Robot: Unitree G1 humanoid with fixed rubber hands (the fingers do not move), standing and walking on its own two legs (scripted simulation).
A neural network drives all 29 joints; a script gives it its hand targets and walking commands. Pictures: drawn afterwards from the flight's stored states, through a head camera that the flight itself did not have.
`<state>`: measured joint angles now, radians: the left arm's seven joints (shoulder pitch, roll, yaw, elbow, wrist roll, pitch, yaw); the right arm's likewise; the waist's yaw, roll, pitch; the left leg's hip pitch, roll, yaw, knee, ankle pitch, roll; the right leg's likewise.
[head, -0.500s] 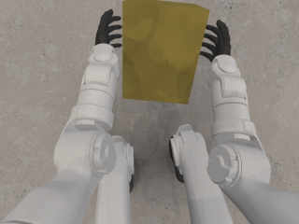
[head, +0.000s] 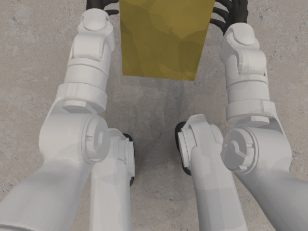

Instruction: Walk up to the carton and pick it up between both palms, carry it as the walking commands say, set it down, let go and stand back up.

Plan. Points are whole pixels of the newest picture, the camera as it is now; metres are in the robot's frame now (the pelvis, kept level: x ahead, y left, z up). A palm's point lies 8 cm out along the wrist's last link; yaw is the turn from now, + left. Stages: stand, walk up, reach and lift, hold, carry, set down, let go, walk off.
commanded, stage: set down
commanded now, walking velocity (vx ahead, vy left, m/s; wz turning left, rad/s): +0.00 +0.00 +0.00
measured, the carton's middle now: (163, 17) +0.57 -0.07 -0.24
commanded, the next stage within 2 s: none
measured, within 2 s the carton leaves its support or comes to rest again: neither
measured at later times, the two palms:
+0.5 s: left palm (103, 2) +0.59 +0.07 -0.18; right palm (231, 15) +0.54 -0.21 -0.18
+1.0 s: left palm out of the picture +0.61 +0.06 -0.19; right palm (229, 10) +0.55 -0.22 -0.19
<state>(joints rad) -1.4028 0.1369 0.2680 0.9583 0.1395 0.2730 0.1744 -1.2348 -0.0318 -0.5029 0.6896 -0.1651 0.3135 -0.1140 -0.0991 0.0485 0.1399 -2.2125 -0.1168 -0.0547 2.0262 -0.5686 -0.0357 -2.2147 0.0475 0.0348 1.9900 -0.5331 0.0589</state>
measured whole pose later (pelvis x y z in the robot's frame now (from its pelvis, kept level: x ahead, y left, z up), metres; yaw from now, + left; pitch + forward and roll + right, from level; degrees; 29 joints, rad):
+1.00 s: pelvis +0.02 +0.00 -0.03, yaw -1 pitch +43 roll -2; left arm -1.56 0.15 0.39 0.93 0.26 0.20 0.04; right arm -1.40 -0.11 -0.62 0.74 -0.17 0.22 0.03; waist -0.10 0.02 0.30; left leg -2.26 -0.12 -0.05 2.18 -0.66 -0.03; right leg -2.26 0.05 0.03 2.14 -0.62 0.06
